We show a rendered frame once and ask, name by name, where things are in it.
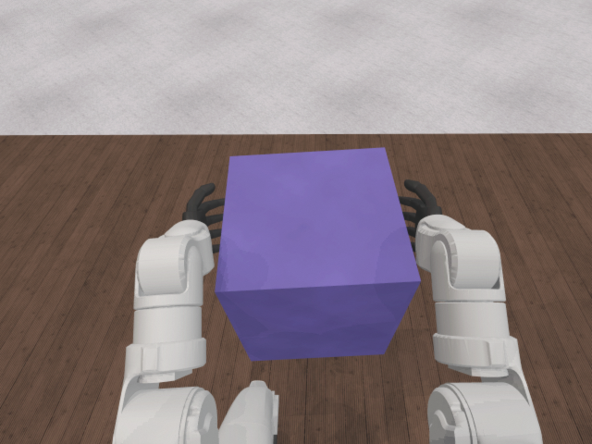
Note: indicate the robot left hand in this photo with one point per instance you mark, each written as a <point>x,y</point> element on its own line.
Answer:
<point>196,210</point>

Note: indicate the carton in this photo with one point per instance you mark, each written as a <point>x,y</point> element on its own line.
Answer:
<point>315,259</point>

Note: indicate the right robot upper arm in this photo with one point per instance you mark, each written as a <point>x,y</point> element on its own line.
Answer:
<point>480,413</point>

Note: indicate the robot right hand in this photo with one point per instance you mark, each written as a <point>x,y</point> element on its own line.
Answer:
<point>426,207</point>

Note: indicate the robot right forearm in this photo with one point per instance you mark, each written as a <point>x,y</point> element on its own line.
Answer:
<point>467,283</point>

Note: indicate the robot left thigh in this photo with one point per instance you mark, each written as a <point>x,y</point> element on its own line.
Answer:
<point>252,418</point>

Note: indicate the left robot upper arm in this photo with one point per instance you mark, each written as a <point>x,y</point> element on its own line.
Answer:
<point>169,416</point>

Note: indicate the robot left forearm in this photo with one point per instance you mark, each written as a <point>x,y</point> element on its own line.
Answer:
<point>167,330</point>

